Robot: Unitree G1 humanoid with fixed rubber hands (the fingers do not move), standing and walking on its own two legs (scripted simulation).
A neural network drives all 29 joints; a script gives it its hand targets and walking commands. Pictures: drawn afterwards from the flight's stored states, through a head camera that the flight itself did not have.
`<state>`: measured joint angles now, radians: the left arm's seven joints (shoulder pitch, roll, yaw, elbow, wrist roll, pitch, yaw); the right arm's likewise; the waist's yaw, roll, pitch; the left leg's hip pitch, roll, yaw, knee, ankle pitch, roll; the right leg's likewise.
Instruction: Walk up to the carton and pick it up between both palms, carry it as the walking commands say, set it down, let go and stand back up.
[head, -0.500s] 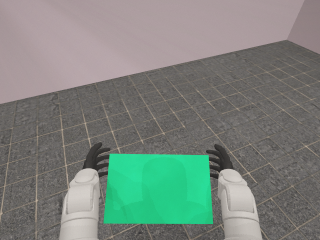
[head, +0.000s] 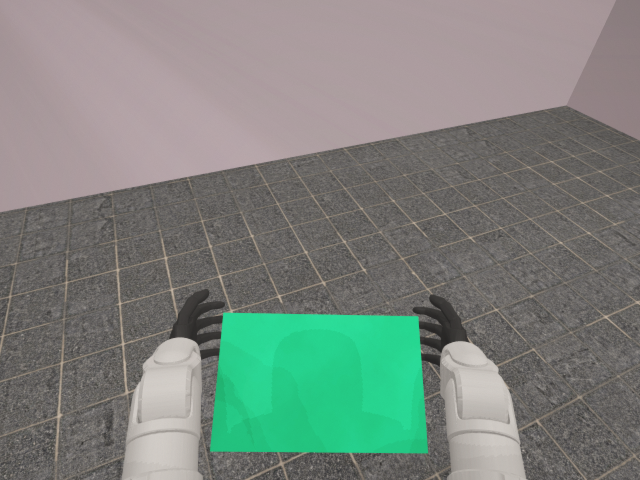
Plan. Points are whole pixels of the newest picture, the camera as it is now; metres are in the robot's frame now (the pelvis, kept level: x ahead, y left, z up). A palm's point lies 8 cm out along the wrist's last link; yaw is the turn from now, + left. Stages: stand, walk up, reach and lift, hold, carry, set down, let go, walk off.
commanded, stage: set down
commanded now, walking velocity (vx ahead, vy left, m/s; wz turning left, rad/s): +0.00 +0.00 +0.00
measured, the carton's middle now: (318, 379) +0.29 -0.01 -0.06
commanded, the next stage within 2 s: none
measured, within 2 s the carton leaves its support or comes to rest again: neither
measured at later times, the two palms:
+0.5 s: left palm (197, 376) +0.28 +0.16 -0.03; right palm (439, 378) +0.27 -0.18 -0.04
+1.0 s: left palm (211, 386) +0.31 +0.16 -0.12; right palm (423, 389) +0.30 -0.18 -0.13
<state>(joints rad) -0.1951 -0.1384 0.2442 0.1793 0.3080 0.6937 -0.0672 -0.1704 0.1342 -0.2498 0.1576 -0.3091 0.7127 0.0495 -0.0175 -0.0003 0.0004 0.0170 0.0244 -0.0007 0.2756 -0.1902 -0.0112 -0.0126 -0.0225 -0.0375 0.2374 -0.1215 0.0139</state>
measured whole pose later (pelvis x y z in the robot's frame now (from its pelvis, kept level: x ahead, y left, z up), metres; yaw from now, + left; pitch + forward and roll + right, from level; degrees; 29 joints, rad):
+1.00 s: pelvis -0.07 +0.00 -0.08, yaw +0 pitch +26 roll +0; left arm -0.57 -0.16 0.50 0.41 0.34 0.38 -0.10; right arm -0.55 0.12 -0.48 0.39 -0.34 0.40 0.10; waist -0.01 0.02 -0.08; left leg -1.05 0.01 -0.01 0.90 -0.31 -0.01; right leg -1.08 -0.04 -0.01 0.86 -0.24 0.01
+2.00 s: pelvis -0.10 +0.00 -0.23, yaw +1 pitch +48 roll +1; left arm -0.84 -0.05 0.48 0.54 0.23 0.35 -0.02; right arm -0.82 -0.01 -0.46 0.53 -0.24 0.39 0.02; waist -0.01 0.02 -0.28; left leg -1.88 0.00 -0.02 1.52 -0.47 -0.02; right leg -1.92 -0.04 0.00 1.48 -0.39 0.01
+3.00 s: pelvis -0.12 -0.01 -0.36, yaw +1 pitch +49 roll +1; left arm -1.13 0.09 0.43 0.70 0.09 0.28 0.06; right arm -1.17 -0.20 -0.34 0.77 -0.09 0.30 -0.05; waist 0.00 0.03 -0.04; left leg -2.29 -0.02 -0.03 1.96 -0.53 -0.04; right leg -2.34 -0.03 0.03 1.91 -0.43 0.01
